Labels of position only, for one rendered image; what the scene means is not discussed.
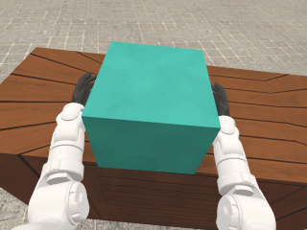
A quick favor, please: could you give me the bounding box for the left robot hand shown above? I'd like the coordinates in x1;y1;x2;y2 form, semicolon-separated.
70;72;97;106

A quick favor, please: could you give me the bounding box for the left robot upper arm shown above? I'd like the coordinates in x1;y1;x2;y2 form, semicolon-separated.
11;180;90;230

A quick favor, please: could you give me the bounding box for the pedestal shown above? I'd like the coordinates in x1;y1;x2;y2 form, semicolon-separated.
0;47;307;230

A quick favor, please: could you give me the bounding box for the right robot upper arm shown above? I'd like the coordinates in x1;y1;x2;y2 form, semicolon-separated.
216;194;275;230

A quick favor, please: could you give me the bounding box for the right robot hand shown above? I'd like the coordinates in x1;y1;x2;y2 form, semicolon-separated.
211;82;230;117

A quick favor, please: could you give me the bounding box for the right robot forearm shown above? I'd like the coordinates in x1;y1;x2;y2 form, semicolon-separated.
212;115;276;230

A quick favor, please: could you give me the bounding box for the left robot forearm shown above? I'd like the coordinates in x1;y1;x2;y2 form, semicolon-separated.
28;103;85;223

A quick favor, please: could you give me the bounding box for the carton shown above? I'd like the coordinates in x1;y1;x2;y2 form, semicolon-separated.
81;41;222;174

